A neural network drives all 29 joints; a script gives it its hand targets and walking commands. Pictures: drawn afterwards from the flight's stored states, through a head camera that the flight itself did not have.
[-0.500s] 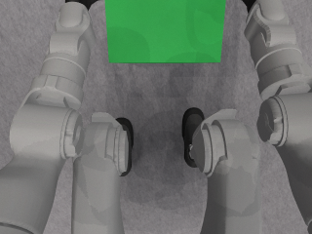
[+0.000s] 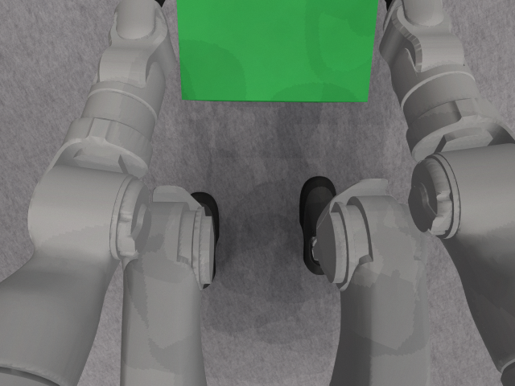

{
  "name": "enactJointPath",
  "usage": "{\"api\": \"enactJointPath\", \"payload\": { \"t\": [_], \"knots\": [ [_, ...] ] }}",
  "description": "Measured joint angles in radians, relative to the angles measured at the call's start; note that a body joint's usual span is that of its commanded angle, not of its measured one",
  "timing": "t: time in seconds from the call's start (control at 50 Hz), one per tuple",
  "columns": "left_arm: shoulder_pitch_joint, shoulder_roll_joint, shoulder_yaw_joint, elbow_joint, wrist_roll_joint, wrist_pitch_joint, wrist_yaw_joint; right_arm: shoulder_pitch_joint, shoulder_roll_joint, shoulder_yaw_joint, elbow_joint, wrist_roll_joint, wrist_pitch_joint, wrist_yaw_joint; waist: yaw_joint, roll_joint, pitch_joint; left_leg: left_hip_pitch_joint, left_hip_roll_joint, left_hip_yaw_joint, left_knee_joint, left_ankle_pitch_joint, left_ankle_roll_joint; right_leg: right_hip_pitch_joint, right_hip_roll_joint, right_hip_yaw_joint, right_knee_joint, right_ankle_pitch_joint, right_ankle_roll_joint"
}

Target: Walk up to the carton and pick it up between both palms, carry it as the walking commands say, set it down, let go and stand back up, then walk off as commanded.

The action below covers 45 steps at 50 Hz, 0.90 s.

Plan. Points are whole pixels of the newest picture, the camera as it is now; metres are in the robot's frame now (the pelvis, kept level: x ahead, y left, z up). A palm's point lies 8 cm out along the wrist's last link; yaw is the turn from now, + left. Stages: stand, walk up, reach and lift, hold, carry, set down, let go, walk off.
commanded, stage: reach and lift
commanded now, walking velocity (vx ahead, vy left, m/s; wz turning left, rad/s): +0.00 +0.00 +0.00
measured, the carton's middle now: (271, 21) +0.52 -0.04 -0.25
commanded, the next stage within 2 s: none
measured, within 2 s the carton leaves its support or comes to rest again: leaves its support in 0.42 s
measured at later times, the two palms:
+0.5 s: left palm out of the picture +0.54 +0.10 -0.17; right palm out of the picture +0.54 -0.19 -0.17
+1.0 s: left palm out of the picture +0.54 +0.09 -0.10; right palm out of the picture +0.54 -0.20 -0.10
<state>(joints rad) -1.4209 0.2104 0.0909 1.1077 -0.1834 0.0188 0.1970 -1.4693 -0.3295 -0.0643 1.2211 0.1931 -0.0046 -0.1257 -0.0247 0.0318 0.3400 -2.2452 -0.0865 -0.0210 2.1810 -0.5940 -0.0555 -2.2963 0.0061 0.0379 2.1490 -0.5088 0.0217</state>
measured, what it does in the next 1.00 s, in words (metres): stands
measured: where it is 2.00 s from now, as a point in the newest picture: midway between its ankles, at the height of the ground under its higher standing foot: (259, 248)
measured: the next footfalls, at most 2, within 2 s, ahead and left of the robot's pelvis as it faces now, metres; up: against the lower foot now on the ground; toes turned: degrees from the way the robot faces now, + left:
none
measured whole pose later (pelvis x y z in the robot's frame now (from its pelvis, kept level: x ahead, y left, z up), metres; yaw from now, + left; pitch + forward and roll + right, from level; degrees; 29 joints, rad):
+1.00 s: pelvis +0.01 +0.00 +0.02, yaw +0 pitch +42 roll +2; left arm -1.27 0.03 0.42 0.76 0.10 0.26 0.13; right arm -1.33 -0.20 -0.36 0.87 -0.11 0.27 -0.06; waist -0.04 0.03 0.13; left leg -2.24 -0.13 -0.04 2.10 -0.60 -0.08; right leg -2.30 0.08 0.07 2.08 -0.51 0.05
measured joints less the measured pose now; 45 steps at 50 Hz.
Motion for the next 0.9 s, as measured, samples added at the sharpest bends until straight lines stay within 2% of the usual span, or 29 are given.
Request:
{"api": "enactJointPath", "payload": {
  "t": [0.08, 0.16, 0.28, 0.38, 0.6, 0.76, 0.9],
  "knots": [
    [-0.014, -0.010, 0.028, 0.016, 0.019, 0.016, -0.001, -0.017, -0.001, -0.010, 0.026, -0.009, 0.013, -0.005, -0.001, 0.003, 0.000, -0.002, -0.008, -0.003, 0.012, 0.000, -0.001, 0.002, 0.001, 0.001, 0.011, -0.004, 0.004],
    [-0.022, -0.021, 0.084, 0.009, 0.076, 0.053, -0.014, -0.030, -0.002, -0.040, 0.029, -0.049, 0.048, 0.007, -0.001, 0.004, 0.006, 0.001, -0.014, -0.005, 0.032, -0.006, -0.002, 0.007, 0.003, 0.001, 0.031, -0.011, 0.006],
    [0.018, -0.051, 0.165, -0.047, 0.152, 0.097, -0.051, 0.006, 0.024, -0.105, -0.036, -0.114, 0.106, 0.040, -0.006, 0.008, -0.015, -0.005, -0.022, -0.007, 0.057, -0.023, -0.004, 0.001, 0.005, 0.001, 0.057, -0.029, 0.006],
    [0.043, -0.058, 0.196, -0.078, 0.179, 0.126, -0.070, 0.055, 0.046, -0.142, -0.098, -0.149, 0.139, 0.054, -0.010, 0.016, -0.038, -0.011, -0.029, -0.010, 0.062, -0.031, -0.008, -0.004, 0.004, 0.001, 0.065, -0.041, 0.005],
    [0.086, -0.090, 0.214, -0.179, 0.184, 0.150, -0.057, 0.103, 0.067, -0.177, -0.216, -0.170, 0.181, 0.039, -0.013, 0.010, -0.082, -0.015, -0.042, -0.019, 0.045, -0.032, -0.019, -0.010, 0.019, 0.004, 0.050, -0.041, 0.010],
    [0.135, -0.135, 0.263, -0.270, 0.218, 0.185, -0.050, 0.116, 0.098, -0.235, -0.276, -0.225, 0.226, 0.035, -0.015, 0.003, -0.136, -0.017, -0.042, -0.018, 0.004, -0.016, -0.019, -0.014, 0.041, 0.017, 0.009, -0.022, 0.021],
    [0.148, -0.165, 0.302, -0.326, 0.255, 0.218, -0.052, 0.126, 0.112, -0.275, -0.320, -0.271, 0.257, 0.057, -0.015, 0.000, -0.180, -0.010, -0.040, -0.015, -0.044, -0.005, -0.018, -0.012, 0.060, 0.030, -0.037, -0.006, 0.029]
  ]
}}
